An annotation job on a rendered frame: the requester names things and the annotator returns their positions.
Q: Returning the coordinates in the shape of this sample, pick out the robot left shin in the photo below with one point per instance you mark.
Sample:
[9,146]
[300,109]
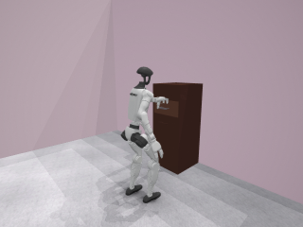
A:
[135,170]

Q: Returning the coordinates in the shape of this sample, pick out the right robot hand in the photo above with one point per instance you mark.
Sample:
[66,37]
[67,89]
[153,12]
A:
[155,146]

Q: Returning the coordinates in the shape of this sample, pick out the cabinet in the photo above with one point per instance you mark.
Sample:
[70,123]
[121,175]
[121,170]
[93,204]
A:
[180,138]

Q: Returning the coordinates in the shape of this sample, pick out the left robot hand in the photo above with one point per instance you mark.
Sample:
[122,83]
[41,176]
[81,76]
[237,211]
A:
[162,99]

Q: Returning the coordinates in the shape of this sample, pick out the right robot forearm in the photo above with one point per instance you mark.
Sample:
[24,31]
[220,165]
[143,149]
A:
[147,127]

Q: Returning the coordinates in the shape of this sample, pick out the robot right upper arm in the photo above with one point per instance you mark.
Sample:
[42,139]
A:
[146,100]

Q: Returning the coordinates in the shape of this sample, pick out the robot head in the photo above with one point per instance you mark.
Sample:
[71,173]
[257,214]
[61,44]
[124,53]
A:
[144,72]

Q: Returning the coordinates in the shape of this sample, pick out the drawer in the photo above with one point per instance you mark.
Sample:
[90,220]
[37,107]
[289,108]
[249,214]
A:
[173,108]

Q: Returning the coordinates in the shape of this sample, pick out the left robot forearm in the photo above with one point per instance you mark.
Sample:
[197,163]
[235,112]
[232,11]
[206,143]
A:
[155,99]

